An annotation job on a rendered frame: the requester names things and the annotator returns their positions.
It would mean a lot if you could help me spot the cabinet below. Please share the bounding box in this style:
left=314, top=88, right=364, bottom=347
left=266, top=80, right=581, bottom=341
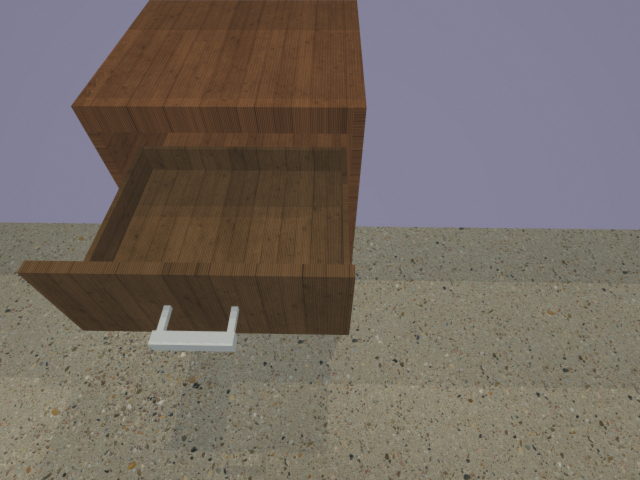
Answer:
left=71, top=0, right=367, bottom=265

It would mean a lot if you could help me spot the handle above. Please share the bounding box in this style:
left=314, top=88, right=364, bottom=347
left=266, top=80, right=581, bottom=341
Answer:
left=148, top=305, right=239, bottom=352

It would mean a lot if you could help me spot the drawer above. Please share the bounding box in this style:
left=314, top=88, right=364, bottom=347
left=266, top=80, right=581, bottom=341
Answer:
left=17, top=146, right=356, bottom=335

